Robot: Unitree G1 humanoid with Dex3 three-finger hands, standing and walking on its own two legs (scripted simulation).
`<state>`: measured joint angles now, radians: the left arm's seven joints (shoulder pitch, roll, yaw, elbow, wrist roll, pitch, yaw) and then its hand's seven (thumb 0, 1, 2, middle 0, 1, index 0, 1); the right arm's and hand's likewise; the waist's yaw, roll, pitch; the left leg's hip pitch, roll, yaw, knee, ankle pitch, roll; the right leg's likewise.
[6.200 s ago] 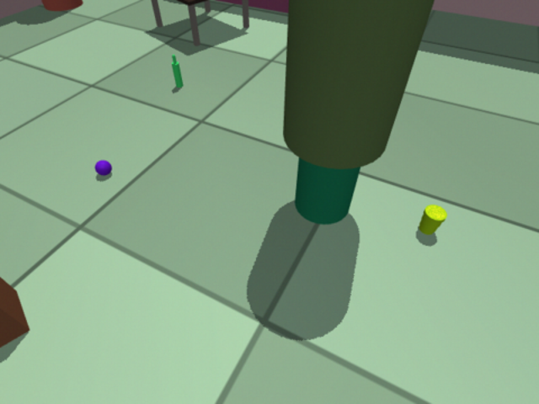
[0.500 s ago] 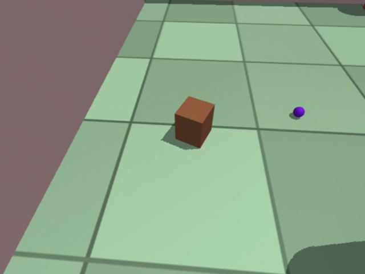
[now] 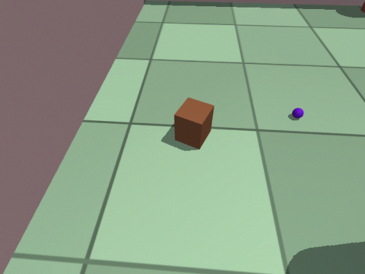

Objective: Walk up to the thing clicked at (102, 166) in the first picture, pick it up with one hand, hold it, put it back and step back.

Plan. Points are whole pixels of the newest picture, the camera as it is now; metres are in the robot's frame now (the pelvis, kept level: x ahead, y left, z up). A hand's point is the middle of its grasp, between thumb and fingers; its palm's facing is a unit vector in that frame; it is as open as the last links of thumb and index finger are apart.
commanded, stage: stand
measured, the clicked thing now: (297, 113) +1.41 -0.94 -0.74
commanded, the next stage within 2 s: walk up in 0.26 s
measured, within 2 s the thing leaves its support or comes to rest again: neither
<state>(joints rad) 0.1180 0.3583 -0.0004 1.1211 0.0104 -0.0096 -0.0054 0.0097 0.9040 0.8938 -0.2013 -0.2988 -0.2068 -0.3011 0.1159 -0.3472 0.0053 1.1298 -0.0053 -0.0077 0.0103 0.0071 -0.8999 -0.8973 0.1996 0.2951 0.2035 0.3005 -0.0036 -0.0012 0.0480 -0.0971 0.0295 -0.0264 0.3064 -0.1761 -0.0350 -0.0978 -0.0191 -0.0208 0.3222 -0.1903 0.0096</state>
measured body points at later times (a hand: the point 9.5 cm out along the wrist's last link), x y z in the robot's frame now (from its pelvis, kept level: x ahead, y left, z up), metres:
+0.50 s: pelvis +0.00 +0.00 -0.01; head +0.01 +0.01 +0.44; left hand +0.07 +0.32 -0.13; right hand +0.08 -0.30 -0.14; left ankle +0.00 +0.14 -0.75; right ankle -0.01 -0.12 -0.75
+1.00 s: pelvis +0.00 +0.00 -0.01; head +0.02 +0.01 +0.43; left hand +0.04 +0.33 -0.14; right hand +0.14 -0.29 -0.13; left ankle +0.00 +0.14 -0.75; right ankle -0.01 -0.12 -0.75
